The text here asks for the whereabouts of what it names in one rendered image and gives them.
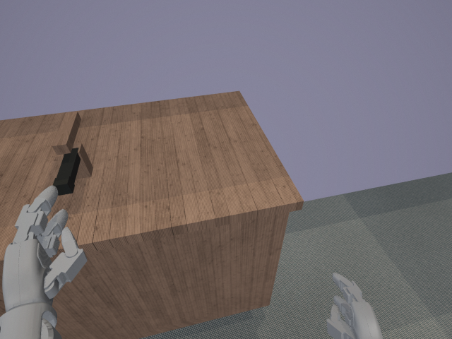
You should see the robot left hand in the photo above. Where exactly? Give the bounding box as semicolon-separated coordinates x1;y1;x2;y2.
2;185;88;312

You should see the counter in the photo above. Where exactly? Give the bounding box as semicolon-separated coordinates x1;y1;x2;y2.
0;91;304;339

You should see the robot right hand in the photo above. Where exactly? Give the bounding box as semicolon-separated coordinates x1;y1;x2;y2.
326;273;383;339

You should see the tap lever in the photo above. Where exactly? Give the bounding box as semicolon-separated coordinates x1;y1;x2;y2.
53;148;81;196

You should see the robot left forearm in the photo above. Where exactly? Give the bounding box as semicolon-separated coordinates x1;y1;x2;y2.
0;302;62;339

